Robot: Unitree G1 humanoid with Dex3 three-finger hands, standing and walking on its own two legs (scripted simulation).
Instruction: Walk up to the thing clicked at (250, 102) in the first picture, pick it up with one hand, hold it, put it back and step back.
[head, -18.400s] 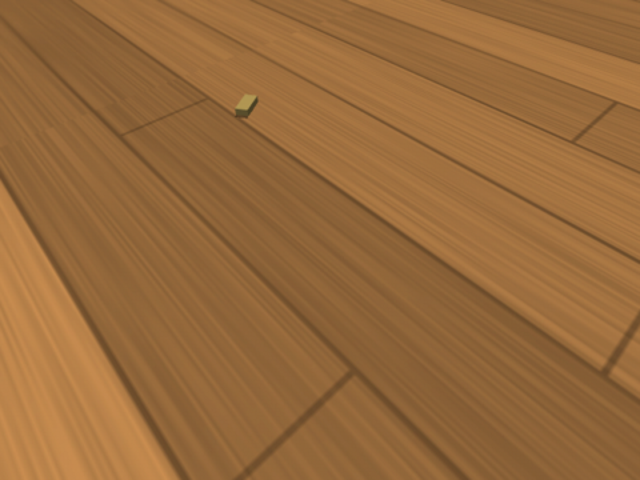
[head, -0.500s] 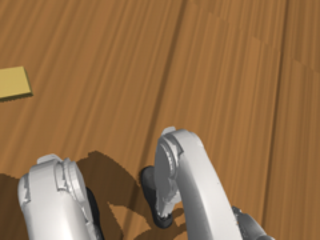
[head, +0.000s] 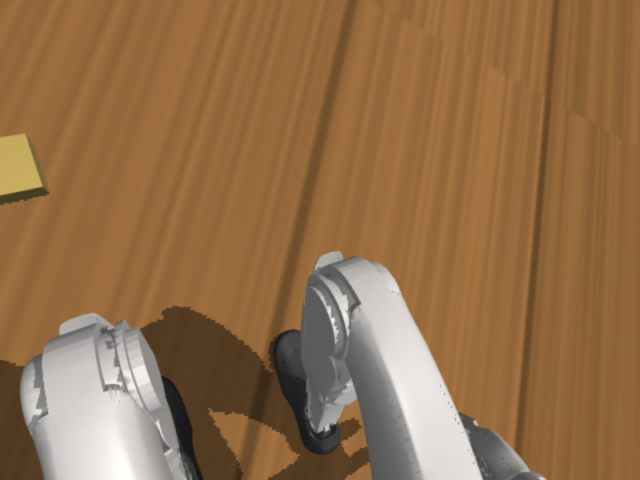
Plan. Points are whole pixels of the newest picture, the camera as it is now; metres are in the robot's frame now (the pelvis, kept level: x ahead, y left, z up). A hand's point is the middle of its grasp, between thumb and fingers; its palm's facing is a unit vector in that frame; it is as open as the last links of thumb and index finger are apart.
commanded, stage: rise first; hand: left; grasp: from above
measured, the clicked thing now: out of the picture +0.50 +0.34 -0.30
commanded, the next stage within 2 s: none
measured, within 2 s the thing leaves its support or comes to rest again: neither
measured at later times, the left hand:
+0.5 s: hand out of the picture +0.46 +0.37 -0.17, palm faces -0.44 -0.11 -0.89, open 14.1 cm
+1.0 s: hand out of the picture +0.46 +0.37 -0.17, palm faces -0.44 -0.11 -0.89, open 14.2 cm
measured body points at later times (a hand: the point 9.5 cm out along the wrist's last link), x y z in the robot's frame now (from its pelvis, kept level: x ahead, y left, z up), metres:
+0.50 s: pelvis +0.00 +0.00 +0.00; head +0.25 +0.11 +0.36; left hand +0.48 +0.38 -0.12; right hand +0.06 -0.26 -0.08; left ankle +0.07 +0.11 -0.29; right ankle +0.10 -0.10 -0.29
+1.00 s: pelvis +0.00 +0.00 +0.00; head +0.25 +0.12 +0.36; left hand +0.48 +0.37 -0.12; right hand +0.06 -0.26 -0.08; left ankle +0.07 +0.11 -0.29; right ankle +0.10 -0.10 -0.29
